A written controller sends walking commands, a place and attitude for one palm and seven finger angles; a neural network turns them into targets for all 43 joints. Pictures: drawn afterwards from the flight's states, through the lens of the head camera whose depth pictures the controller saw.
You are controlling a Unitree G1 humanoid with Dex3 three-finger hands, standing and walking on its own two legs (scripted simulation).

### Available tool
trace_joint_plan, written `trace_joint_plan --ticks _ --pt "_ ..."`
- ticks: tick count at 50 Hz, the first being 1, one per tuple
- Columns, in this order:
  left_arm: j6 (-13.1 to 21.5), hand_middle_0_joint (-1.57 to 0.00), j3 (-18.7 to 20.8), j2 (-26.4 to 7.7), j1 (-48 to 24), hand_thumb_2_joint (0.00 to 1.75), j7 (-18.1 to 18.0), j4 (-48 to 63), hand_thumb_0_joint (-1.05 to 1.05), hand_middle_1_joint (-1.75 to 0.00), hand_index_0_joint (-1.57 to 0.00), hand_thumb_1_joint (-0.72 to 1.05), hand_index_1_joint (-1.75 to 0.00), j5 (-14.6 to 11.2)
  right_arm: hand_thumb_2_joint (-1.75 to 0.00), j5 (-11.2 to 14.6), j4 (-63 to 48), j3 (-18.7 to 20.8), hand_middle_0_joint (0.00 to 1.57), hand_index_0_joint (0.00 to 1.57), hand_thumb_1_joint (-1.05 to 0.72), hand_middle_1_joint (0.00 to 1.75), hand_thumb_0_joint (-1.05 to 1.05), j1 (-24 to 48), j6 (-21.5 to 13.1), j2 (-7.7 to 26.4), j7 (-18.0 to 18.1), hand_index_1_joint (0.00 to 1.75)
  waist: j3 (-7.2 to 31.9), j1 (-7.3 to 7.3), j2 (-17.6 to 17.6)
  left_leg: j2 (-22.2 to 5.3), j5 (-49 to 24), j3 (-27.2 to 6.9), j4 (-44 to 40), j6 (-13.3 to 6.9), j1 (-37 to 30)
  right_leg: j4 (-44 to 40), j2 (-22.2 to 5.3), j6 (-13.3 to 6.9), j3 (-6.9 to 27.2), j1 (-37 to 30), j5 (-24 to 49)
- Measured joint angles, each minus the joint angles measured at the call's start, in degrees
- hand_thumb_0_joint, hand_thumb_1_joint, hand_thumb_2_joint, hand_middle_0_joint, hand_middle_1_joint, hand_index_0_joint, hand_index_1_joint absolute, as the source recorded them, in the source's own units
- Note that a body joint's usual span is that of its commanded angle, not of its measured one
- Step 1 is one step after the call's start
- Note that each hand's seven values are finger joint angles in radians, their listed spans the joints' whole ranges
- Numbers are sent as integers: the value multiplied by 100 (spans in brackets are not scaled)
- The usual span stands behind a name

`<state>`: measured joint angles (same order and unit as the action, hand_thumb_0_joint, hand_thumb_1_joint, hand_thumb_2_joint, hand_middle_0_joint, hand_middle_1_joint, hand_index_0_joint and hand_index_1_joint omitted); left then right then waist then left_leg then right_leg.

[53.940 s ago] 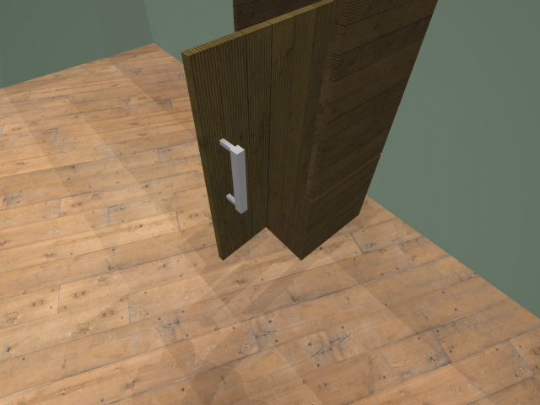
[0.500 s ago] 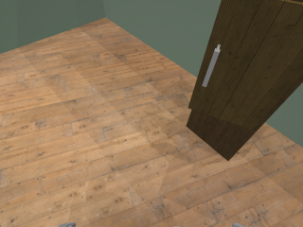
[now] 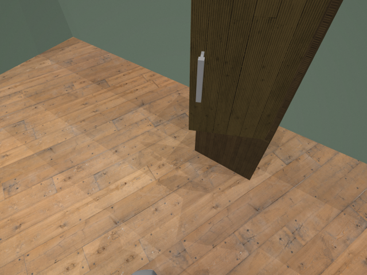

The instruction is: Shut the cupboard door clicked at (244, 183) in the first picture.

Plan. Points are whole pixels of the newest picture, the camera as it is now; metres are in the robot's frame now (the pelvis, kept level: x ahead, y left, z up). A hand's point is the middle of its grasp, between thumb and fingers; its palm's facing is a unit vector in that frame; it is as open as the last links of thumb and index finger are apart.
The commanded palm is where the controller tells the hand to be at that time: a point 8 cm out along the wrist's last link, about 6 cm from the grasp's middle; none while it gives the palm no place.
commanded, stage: take the last steps up to it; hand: left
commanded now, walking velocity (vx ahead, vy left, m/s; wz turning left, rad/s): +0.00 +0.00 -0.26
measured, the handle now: (200, 78) +0.73 -0.02 -0.02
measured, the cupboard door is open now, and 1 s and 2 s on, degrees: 24 24 24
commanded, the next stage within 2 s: come to a stop and stand still in 0.86 s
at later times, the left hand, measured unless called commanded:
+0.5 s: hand (130, 268) +0.16 +0.15 -0.16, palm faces -0.13 -0.97 -0.22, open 7.3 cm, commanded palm none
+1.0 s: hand (157, 219) +0.28 +0.09 -0.17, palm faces -0.14 -0.98 -0.16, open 7.3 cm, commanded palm none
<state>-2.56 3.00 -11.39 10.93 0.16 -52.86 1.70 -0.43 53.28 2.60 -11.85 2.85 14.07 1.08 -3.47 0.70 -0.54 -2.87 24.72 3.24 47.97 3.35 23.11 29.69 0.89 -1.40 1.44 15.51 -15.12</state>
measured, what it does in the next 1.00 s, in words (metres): walks ahead: left foot, then right foot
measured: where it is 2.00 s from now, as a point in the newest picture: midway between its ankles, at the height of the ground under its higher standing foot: (208, 270)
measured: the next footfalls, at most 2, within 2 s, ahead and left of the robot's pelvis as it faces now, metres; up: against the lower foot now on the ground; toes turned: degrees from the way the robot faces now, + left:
left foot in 0.08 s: +0.05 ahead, +0.13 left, +0.00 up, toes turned +2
right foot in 0.42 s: +0.06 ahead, -0.15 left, +0.00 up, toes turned -11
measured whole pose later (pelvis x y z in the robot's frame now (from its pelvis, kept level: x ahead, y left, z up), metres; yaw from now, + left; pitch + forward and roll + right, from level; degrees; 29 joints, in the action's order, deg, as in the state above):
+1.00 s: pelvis +0.21 -0.08 +0.01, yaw -9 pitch +1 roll -1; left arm -0.2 3.1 -10.5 12.6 1.0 -59.6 1.7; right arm -1.7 59.0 1.4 -16.1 -1.5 9.0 1.3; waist -2.9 1.0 0.8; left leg -3.3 13.1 7.1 25.7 -1.5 13.2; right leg 46.0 -3.2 -0.3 -2.5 23.7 -20.3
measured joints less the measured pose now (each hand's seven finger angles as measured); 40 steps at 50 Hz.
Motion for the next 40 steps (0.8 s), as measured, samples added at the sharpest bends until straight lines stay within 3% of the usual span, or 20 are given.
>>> trace_joint_plan --ticks 3,4,7,10,12,16,20,21,24,26,28,32,35,37,38,40 --pt "-28 -20 33 -23 51 90 -11 -58 0 -30 -21 91 -30 -35 -90 9 0 -64 19 20 -91 30 0 -30 -86 -107 14 29 62 -27 94 52 -612 -7 -1231 -59 -501 132 72 68 103 59 -69" --pt "-47 -20 41 -26 71 90 -7 -71 0 -30 -21 91 -30 -53 -90 -2 -6 -82 19 20 -91 30 0 -60 -132 -122 17 29 102 -17 73 20 -831 -47 -1574 -189 -632 250 132 97 108 125 -132" --pt "-137 -20 91 -118 35 90 21 -150 0 -30 -21 91 -30 -60 -90 -80 34 -159 19 20 -91 30 0 -98 -186 -295 46 29 92 -8 258 34 -781 75 -1516 -371 -654 1115 113 144 127 412 -893" --pt "-169 -20 133 -167 15 90 103 -209 0 -30 -20 91 -30 -23 -90 -137 58 -224 20 20 -91 30 0 -231 -228 -400 62 29 106 11 259 -45 -851 142 -1791 -341 -826 2245 85 192 -39 735 -1152" --pt "-156 -20 147 -179 29 90 170 -219 0 -30 -20 91 -30 -11 -90 -160 108 -232 20 20 -90 30 0 -328 -256 -427 52 30 131 14 210 -127 -928 196 -2006 -306 -961 2427 16 217 -177 792 -1098" --pt "-129 -20 141 -174 30 90 282 -248 1 -30 -20 91 -30 1 -90 -179 245 -166 20 20 -90 30 0 -519 -314 -385 28 30 177 95 55 -310 -951 314 -2237 -205 -1162 1805 -125 221 -370 646 -989" --pt "-37 -20 134 -166 -14 90 351 -246 1 -30 -20 91 -30 10 -90 -165 426 -59 20 21 -90 30 0 -713 -300 -240 0 30 194 199 -92 -514 -688 388 -1975 -36 -1203 528 -143 162 -514 177 -549" --pt "28 -20 129 -198 4 90 358 -214 1 -30 -20 91 -30 11 -90 -147 462 -39 20 21 -90 30 0 -797 -290 -214 -10 30 232 199 -49 -519 -525 403 -1742 -22 -1136 75 -166 91 -481 -29 -523" --pt "216 -20 110 -85 -15 90 240 -278 0 -30 -20 91 -30 -7 -90 -97 682 22 20 20 -90 30 0 -791 -138 -50 -23 30 193 144 -194 -480 455 66 -167 -160 -553 137 -34 -31 -552 -118 -276" --pt "290 -20 77 -7 114 90 144 -315 0 -30 -20 91 -30 -17 -90 -101 759 47 20 20 -91 30 1 -698 -96 -1 -35 29 193 100 -164 -343 416 15 731 -203 -112 -51 -4 -88 -546 -341 -289" --pt "333 -20 38 46 279 90 82 -400 0 -30 -20 91 -30 -15 -90 -114 708 61 20 20 -91 30 1 -571 -125 10 -67 29 193 92 -87 -276 149 99 1028 -193 234 -341 10 -103 -522 -586 -238" --pt "377 -20 -41 128 557 90 43 -687 0 -30 -20 91 -30 -11 -90 -107 468 46 19 20 -91 30 1 -276 -233 -71 -131 29 166 114 35 -247 -402 249 385 -184 537 -767 82 -95 -520 -1010 -230" --pt "380 -20 -65 168 700 90 37 -892 0 -30 -20 91 -30 -12 -90 -91 337 0 19 20 -91 30 1 -62 -325 -191 -151 29 92 68 115 -206 -698 305 -486 -245 408 -796 150 -65 -519 -1273 -417" --pt "357 -20 -60 185 800 90 44 -999 0 -30 -20 91 -30 -40 -90 -96 271 -47 19 20 -91 30 0 22 -426 -260 -144 29 50 46 165 -129 -1048 349 -1153 -298 117 -520 166 -26 -510 -1358 -714" --pt "335 -20 -51 196 854 90 48 -1028 0 -30 -20 91 -30 -57 -90 -119 239 -69 19 20 -91 30 0 48 -502 -282 -132 29 46 33 178 -109 -1333 340 -1329 -467 10 -117 170 -40 -487 -1249 -932" --pt "246 -20 -46 153 821 90 58 -1074 0 -30 -20 91 -30 -67 -90 -155 215 -117 19 20 -91 30 0 100 -584 -400 -80 29 -2 13 334 -60 -1182 450 -1058 -657 -12 1420 98 -110 -359 -677 -1338"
